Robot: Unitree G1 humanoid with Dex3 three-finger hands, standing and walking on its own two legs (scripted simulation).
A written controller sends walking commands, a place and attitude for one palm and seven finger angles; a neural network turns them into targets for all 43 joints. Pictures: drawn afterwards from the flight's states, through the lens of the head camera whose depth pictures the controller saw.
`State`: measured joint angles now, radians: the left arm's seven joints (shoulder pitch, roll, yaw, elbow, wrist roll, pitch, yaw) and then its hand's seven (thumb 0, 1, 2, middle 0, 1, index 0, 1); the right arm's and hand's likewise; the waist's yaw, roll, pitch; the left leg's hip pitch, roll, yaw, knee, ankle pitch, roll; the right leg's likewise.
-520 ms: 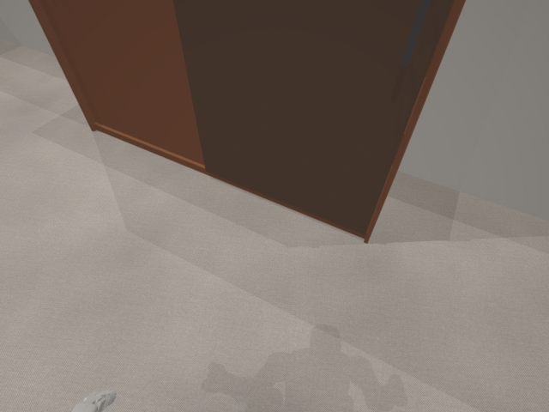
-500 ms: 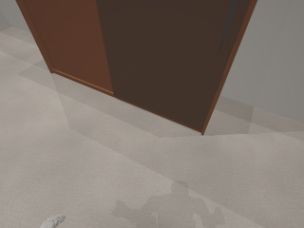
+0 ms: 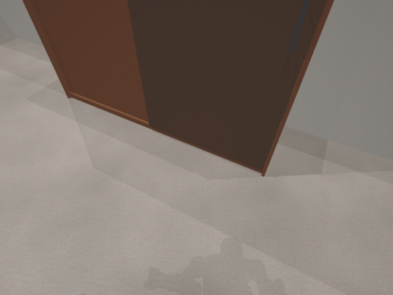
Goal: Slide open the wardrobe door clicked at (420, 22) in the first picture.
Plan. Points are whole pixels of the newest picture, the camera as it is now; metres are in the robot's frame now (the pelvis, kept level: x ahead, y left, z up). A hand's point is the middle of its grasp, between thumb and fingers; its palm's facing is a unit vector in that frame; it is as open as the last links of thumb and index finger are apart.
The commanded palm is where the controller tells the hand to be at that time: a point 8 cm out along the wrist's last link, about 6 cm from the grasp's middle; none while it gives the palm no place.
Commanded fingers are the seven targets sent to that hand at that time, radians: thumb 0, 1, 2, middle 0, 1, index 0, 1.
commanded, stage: stand and wait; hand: right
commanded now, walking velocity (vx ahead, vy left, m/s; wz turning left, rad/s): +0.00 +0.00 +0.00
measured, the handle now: (299, 24) +0.96 -0.32 +0.15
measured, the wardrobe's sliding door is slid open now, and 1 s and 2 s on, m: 0.00 0.00 0.00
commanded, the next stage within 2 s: look at it before walking up in 0.44 s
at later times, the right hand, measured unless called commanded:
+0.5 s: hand out of the picture +0.06 -0.24 -0.15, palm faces -0.03 +0.94 -0.34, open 7.3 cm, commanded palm none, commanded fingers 0.00 -0.90 -0.90 0.20 0.30 0.20 0.30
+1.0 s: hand out of the picture +0.05 -0.24 -0.15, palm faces -0.04 +0.94 -0.33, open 7.3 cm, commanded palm none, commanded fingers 0.00 -0.90 -0.90 0.20 0.30 0.20 0.30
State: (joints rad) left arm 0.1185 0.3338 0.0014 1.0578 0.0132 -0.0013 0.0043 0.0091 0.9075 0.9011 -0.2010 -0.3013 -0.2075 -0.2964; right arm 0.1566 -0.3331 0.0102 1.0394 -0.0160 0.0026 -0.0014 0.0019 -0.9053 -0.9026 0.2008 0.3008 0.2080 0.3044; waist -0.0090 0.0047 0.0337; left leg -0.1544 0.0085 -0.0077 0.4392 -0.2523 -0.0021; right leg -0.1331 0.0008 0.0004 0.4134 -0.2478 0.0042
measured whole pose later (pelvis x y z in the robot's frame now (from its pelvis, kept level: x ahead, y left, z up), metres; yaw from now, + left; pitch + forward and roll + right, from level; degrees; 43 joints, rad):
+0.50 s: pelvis -0.02 +0.01 +0.00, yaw +0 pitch -2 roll +0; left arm 0.13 0.34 0.00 1.11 0.01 -0.01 0.00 0.01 0.91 0.90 -0.20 -0.30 -0.21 -0.30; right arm 0.14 -0.33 0.01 1.07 -0.02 -0.01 0.00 0.00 -0.91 -0.90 0.20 0.30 0.21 0.30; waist 0.00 0.00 0.02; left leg -0.16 -0.01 -0.01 0.40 -0.20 0.01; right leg -0.13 -0.02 0.00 0.37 -0.20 0.02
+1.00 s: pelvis -0.02 +0.00 +0.00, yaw +0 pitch -2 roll +0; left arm 0.13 0.33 0.00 1.11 0.01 -0.01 0.00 0.01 0.91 0.90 -0.20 -0.30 -0.21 -0.30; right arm 0.16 -0.34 0.01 1.09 -0.02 -0.01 0.00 0.00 -0.91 -0.90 0.20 0.30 0.21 0.30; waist -0.01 0.00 0.04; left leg -0.15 0.00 -0.01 0.37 -0.19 0.00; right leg -0.13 -0.01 0.00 0.36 -0.19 0.01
